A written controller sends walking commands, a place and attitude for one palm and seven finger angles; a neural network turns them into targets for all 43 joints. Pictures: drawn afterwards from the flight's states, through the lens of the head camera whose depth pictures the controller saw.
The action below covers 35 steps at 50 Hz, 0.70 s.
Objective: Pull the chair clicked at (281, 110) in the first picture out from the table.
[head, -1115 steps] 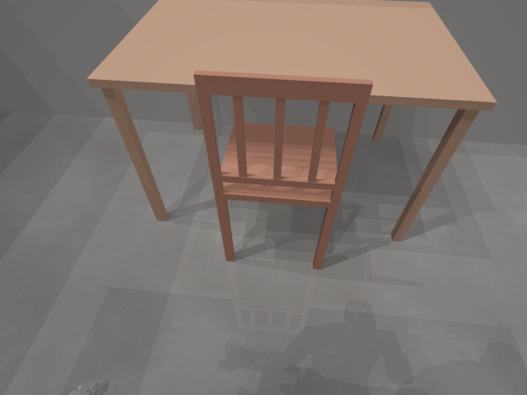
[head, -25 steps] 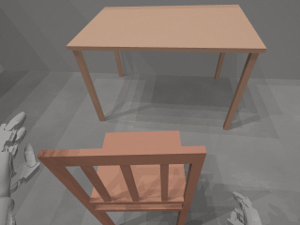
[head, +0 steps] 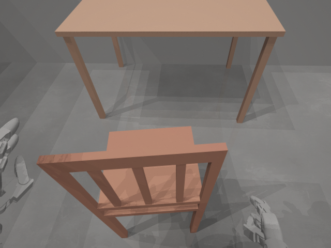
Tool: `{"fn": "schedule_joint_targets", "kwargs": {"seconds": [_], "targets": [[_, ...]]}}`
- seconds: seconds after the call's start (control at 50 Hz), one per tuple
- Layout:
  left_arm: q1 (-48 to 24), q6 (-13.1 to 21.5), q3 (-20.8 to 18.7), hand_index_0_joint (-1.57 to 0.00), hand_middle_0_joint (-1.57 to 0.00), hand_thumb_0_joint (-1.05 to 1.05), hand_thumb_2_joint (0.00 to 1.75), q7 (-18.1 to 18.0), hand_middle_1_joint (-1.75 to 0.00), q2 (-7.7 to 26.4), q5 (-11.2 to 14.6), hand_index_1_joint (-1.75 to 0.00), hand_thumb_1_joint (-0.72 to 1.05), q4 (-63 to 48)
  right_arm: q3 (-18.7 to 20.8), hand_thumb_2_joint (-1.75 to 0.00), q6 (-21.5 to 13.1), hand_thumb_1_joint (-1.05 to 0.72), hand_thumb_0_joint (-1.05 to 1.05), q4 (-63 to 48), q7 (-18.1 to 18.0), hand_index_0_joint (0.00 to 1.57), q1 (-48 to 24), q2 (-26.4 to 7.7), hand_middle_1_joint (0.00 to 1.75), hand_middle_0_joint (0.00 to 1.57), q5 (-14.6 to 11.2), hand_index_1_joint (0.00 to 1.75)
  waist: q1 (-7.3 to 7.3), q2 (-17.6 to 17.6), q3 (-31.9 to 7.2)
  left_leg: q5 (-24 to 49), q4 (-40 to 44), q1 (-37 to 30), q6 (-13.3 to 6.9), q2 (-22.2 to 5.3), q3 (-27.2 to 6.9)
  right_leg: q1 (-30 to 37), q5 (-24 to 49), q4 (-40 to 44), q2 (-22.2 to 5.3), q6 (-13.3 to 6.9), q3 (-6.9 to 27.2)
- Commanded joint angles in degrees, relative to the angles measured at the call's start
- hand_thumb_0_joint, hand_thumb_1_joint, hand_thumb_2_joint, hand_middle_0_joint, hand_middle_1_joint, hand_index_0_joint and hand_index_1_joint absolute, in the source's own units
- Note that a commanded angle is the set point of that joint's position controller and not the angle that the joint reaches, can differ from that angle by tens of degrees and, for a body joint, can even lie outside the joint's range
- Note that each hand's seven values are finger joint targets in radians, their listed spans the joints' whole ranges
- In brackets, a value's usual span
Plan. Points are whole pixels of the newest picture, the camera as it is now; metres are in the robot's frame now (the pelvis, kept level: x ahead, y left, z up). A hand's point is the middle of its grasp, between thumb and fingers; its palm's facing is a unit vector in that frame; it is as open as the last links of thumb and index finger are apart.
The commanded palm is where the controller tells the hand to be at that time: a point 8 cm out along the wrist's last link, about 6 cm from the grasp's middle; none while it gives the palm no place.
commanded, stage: step back with the hand held close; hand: left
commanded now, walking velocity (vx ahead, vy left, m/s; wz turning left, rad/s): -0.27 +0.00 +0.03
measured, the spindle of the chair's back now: (143, 186) +0.29 +0.10 -0.10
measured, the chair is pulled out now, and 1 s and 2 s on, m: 0.65 0.65 0.65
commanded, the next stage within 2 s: stop stepping back and stand still in 1.32 s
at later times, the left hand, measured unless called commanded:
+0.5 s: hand out of the picture +0.13 +0.27 +0.16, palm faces +0.45 -0.74 -0.50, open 7.4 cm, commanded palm +0.07 +0.31 +0.18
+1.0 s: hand out of the picture +0.10 +0.27 +0.17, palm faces +0.49 -0.68 -0.54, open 7.4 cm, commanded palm +0.03 +0.30 +0.18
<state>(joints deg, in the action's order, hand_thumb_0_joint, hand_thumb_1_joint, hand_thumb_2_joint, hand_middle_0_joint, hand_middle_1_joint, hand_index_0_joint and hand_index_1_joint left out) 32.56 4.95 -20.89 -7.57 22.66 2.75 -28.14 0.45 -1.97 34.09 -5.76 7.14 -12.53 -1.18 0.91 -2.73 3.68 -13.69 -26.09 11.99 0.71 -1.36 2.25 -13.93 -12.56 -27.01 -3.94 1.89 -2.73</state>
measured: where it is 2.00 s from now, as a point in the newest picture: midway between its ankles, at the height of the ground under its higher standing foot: outside the picture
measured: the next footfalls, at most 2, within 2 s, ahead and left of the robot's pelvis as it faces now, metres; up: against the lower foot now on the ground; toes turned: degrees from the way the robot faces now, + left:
right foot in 0.96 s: -0.02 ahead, -0.14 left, +0.00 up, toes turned +4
right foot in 1.44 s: -0.15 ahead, -0.17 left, +0.00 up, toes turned -1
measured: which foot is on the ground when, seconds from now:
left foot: down 0.00-1.00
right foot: down 0.00-0.84, up 0.86-0.94, down 0.96-1.00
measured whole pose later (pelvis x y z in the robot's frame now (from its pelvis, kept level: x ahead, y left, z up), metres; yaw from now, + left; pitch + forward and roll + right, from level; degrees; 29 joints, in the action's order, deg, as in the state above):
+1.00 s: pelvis -0.09 -0.01 -0.02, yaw +4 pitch +1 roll -2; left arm 29.8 14.3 -28.8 -9.2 26.4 0.5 -31.8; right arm 0.5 -10.7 36.5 -5.4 10.0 -10.8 -0.1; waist 0.8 -0.9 3.4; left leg -10.5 -38.1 29.0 0.9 -3.4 -2.5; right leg -21.0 -17.8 -36.9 1.3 0.7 -1.0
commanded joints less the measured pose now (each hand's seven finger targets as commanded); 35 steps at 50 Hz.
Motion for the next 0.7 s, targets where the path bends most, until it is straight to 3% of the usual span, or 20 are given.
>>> {"fn": "schedule_joint_targets", "kwargs": {"seconds": [0.0, 0.06, 0.08, 0.12, 0.16, 0.18, 0.22, 0.26, 0.28, 0.3, 0.34, 0.36, 0.38, 0.4, 0.42, 0.46, 0.52, 0.56, 0.64, 0.68], "targets": [[0.4, 4.0, -9.9, -0.2, -0.2, 0.0, 0.9, -2.4, -0.3, 11.4, 0.2, -0.3, 0.9, -13.5, 2.0, -0.9, -3.0, -0.9, 0.0, -8.7, -0.9, 0.2, -4.5, -5.6, 0.3, 0.2, -0.2, 0.3, 1.18, -1.3, -12.5, 18.2, 3.5, -0.7, -2.8, -6.8, -6.1, 5.4, 13.6, -0.4, -2.6, -1.8, 1.8], [-1.0, 4.5, -9.4, -0.2, -0.2, 0.0, 0.9, -2.7, -0.3, 11.3, 0.1, -0.3, 0.9, -14.1, 1.9, -0.9, -3.8, -0.9, 0.0, -8.5, -1.2, 0.2, -4.0, -5.9, 0.3, 0.2, 0.0, 0.3, 1.16, -2.1, -10.7, 12.7, 4.3, 2.9, -2.8, -7.1, -6.9, 4.4, 10.0, -0.6, -2.3, -1.8, 2.3], [-1.5, 4.4, -9.6, -0.2, -0.2, 0.0, 0.9, -2.9, -0.3, 11.7, 0.1, -0.3, 0.9, -13.8, 2.1, -0.9, -4.2, -0.9, 0.0, -8.0, -1.4, 0.2, -3.9, -6.2, 0.3, 0.2, -0.1, 0.3, 0.99, -3.9, -10.1, 9.5, 4.8, 4.0, -2.9, -7.0, -7.0, 4.4, 8.5, -0.4, -2.4, -1.9, 2.6], [-1.6, 4.7, -8.9, -0.2, -0.2, 0.0, 0.9, -3.1, -0.3, 10.8, -0.1, -0.3, 0.9, -13.3, 1.8, -0.9, -4.8, -0.9, 0.0, -8.1, -1.4, 0.2, -3.4, -6.0, 0.3, 0.2, 0.0, 0.3, 0.97, -3.1, -9.0, 2.4, 4.6, 6.8, -2.9, -6.7, -7.0, 3.8, 5.8, 0.6, -2.5, -2.1, 3.3], [-2.3, 4.8, -8.8, -0.2, -0.2, 0.0, 0.9, -3.3, -0.3, 10.8, -0.3, -0.3, 0.9, -12.7, 1.9, -0.9, -5.2, -0.9, 0.0, -7.9, -1.4, 0.2, -2.9, -5.9, 0.3, 0.2, 0.0, 0.3, 0.77, 0.3, -7.9, -3.1, 2.9, 7.8, -2.5, -5.3, -6.1, 1.8, 3.3, 3.2, -3.2, -2.4, 4.8], [-2.6, 4.9, -9.7, -0.2, -0.2, 0.0, 0.9, -3.5, -0.3, 12.1, -0.4, -0.3, 0.9, -13.3, 2.2, -0.9, -5.4, -0.9, 0.0, -7.5, -1.4, 0.2, -2.5, -6.2, 0.3, 0.2, 0.0, 0.3, 0.56, 0.4, -8.5, -5.0, 1.9, 7.5, -2.3, -4.5, -5.6, 1.5, 2.1, 4.7, -4.0, -2.9, 6.0], [-3.4, 5.0, -9.0, -0.2, -0.2, 0.0, 0.9, -3.6, -0.3, 11.5, -0.4, -0.3, 0.9, -13.0, 2.0, -0.9, -5.6, -0.9, 0.0, -7.6, -1.2, 0.2, -1.8, -5.8, 0.3, 0.2, 0.1, 0.3, 0.36, 4.4, -7.5, -8.0, -1.5, 6.6, -1.9, -3.0, -4.5, -3.0, -4.5, 8.0, -5.7, -3.8, 7.7], [-4.4, 5.1, -8.8, -0.2, -0.2, 0.0, 0.9, -3.9, -0.3, 11.8, -0.5, -0.3, 0.9, -13.7, 1.9, -0.9, -6.1, -0.9, 0.0, -7.4, -1.0, 0.2, -1.3, -6.1, 0.3, 0.2, 0.1, 0.3, 0.1, 6.1, -7.4, -9.8, -6.2, 3.9, -1.5, -2.1, -4.2, -8.8, -11.9, 10.2, -7.8, -5.4, 8.6], [-4.1, 5.0, -10.0, -0.2, -0.2, 0.0, 0.9, -4.3, -0.3, 13.1, -0.5, -0.3, 0.9, -13.0, 2.0, -0.9, -6.1, -0.9, 0.0, -6.7, -1.3, 0.2, -1.6, -6.3, 0.3, 0.2, 0.2, 0.3, 0.03, 4.8, -7.0, -10.1, -6.4, 3.0, -1.6, -2.2, -4.6, -10.7, -13.1, 10.7, -7.8, -5.8, 9.0], [-4.0, 5.0, -9.5, -0.2, -0.2, 0.0, 0.9, -4.3, -0.3, 12.2, -0.6, -0.3, 0.9, -13.7, 1.5, -0.9, -6.2, -0.9, 0.0, -7.0, -1.3, 0.2, -1.3, -5.9, 0.3, 0.2, 0.3, 0.3, -0.02, 4.9, -7.4, -9.8, -5.0, 3.6, -1.9, -2.8, -5.4, -10.0, -12.6, 9.2, -7.2, -5.4, 7.6], [-4.5, 5.3, -10.6, -0.2, -0.2, 0.0, 0.9, -4.5, -0.3, 12.7, -0.7, -0.3, 0.9, -14.5, 1.5, -0.9, -6.5, -0.9, 0.0, -7.7, -1.3, 0.2, -1.7, -6.2, 0.3, 0.2, 0.4, 0.3, 0.08, 2.1, -6.9, -11.9, 1.1, 8.5, -2.6, -4.9, -8.1, -6.4, -13.3, 5.9, -4.4, -3.5, 5.2], [-4.2, 5.6, -10.3, -0.2, -0.2, 0.0, 0.9, -4.5, -0.3, 12.2, -0.8, -0.3, 0.9, -14.7, 1.5, -0.9, -6.8, -0.9, 0.0, -8.3, -1.3, 0.2, -1.7, -6.6, 0.3, 0.2, 0.2, 0.3, 0.11, -1.0, -6.5, -15.4, 4.6, 11.7, -3.0, -6.3, -9.8, -4.0, -14.6, 3.7, -2.7, -2.6, 4.1], [-2.7, 5.8, -10.9, -0.2, -0.2, 0.0, 0.9, -4.5, -0.3, 12.4, -1.0, -0.3, 0.9, -14.1, 1.8, -0.9, -7.1, -0.9, 0.0, -8.3, -1.6, 0.2, -2.1, -7.1, 0.3, 0.2, -0.2, 0.3, 0.06, -6.2, -6.6, -20.0, 8.6, 15.7, -4.0, -7.9, -11.5, 0.3, -14.2, 0.2, -1.1, -1.9, 3.1], [-1.9, 6.2, -10.8, -0.2, -0.2, 0.0, 0.9, -4.5, -0.3, 11.5, -1.3, -0.3, 0.9, -14.2, 1.6, -0.9, -7.4, -0.9, 0.0, -8.9, -1.5, 0.2, -1.8, -7.1, 0.3, 0.2, -0.2, 0.3, 0.21, -9.0, -6.8, -23.2, 11.3, 20.6, -4.9, -9.3, -13.2, 5.1, -11.1, -4.8, 0.3, -1.5, 2.0], [-2.3, 6.6, -10.7, -0.2, -0.2, 0.0, 0.9, -4.3, -0.3, 11.3, -1.6, -0.3, 0.9, -14.7, 1.7, -0.9, -7.6, -0.9, 0.0, -9.4, -1.4, 0.2, -2.1, -7.1, 0.3, 0.2, -0.3, 0.3, 0.35, -9.6, -5.9, -22.2, 11.5, 23.4, -5.3, -9.6, -14.0, 7.1, -6.7, -7.2, 1.1, -1.5, 1.7], [-1.3, 7.2, -11.1, -0.2, -0.2, 0.0, 0.9, -4.0, -0.3, 12.0, -1.5, -0.3, 0.9, -14.7, 1.8, -0.9, -8.1, -0.9, 0.0, -9.1, -1.0, 0.2, -1.7, -6.6, 0.3, 0.2, -0.2, 0.3, 0.56, -5.8, -7.4, -15.6, 7.5, 20.2, -4.8, -8.2, -12.2, 6.4, -1.0, -5.7, 0.3, -1.7, 2.5], [-2.4, 8.3, -11.8, -0.2, -0.2, 0.0, 0.9, -3.7, -0.3, 12.1, -1.9, -0.3, 0.9, -14.7, 2.1, -0.9, -9.2, -0.9, 0.0, -8.6, -0.9, 0.2, -1.6, -7.0, 0.3, 0.2, 0.2, 0.3, 0.47, -6.4, -5.9, -22.0, 7.4, 25.6, -5.1, -8.3, -11.2, 8.0, -3.8, -5.7, 0.1, -1.6, 4.1], [-3.9, 9.2, -12.1, -0.2, -0.2, 0.0, 0.9, -3.6, -0.3, 12.0, -2.4, -0.3, 0.9, -14.4, 2.4, -0.9, -9.9, -0.9, 0.0, -8.2, -0.6, 0.2, -0.4, -7.2, 0.3, 0.2, 0.4, 0.3, 0.31, -3.7, -4.6, -25.0, 4.9, 27.8, -5.0, -7.3, -10.6, 6.8, -7.0, -4.3, -0.3, -2.1, 6.2], [-6.7, 9.5, -12.0, -0.2, -0.2, 0.0, 0.9, -4.0, -0.3, 13.3, -1.8, -0.3, 0.9, -15.2, 2.5, -0.9, -10.2, -0.9, 0.0, -5.9, -0.2, 0.2, 0.9, -6.5, 0.3, 0.2, 1.2, 0.3, -0.31, 6.2, -6.0, -16.1, -8.7, 12.6, -2.1, -1.8, -6.1, -9.5, -12.4, 7.7, -6.9, -6.3, 13.2], [-6.4, 9.2, -12.2, -0.2, -0.2, 0.0, 0.9, -4.5, -0.3, 13.8, -1.5, -0.3, 0.9, -15.2, 2.6, -0.9, -9.9, -0.9, 0.0, -4.0, -0.1, 0.2, 0.7, -6.2, 0.3, 0.2, 1.5, 0.3, -0.48, 7.1, -9.6, -10.8, -13.5, 6.0, -1.4, -1.1, -5.2, -12.0, -7.6, 8.5, -9.8, -8.1, 13.9]]}}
